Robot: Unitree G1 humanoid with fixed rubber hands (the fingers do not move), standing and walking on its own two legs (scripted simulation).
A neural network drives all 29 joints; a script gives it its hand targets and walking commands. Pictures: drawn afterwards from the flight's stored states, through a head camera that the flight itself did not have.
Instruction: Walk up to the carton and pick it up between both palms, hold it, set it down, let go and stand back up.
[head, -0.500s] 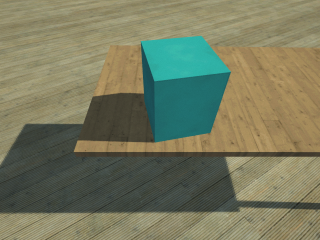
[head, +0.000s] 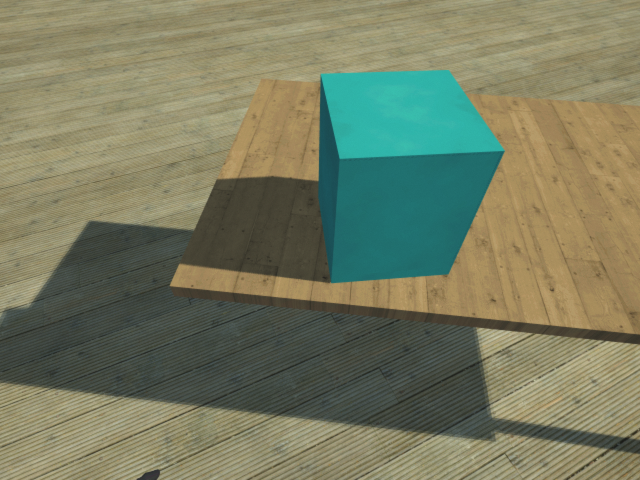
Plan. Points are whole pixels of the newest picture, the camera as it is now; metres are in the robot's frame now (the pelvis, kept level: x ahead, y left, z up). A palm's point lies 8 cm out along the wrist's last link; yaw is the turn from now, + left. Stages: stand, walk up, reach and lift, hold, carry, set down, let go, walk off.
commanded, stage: walk up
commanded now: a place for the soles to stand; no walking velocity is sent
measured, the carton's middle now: (388, 179) +0.55 -0.07 +0.08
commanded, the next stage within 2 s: none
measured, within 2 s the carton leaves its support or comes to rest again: neither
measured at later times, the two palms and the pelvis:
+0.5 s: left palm out of the picture +0.05 +0.26 -0.12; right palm out of the picture +0.09 -0.27 -0.10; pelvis +0.00 -0.01 +0.00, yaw +3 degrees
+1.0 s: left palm out of the picture +0.01 +0.26 -0.14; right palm out of the picture +0.10 -0.29 -0.11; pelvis +0.03 -0.02 -0.01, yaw +4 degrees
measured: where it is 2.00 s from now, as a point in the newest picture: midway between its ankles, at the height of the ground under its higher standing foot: outside the picture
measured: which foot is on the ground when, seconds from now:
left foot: down 0.00-1.00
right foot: down 0.00-0.98, up 1.00-1.00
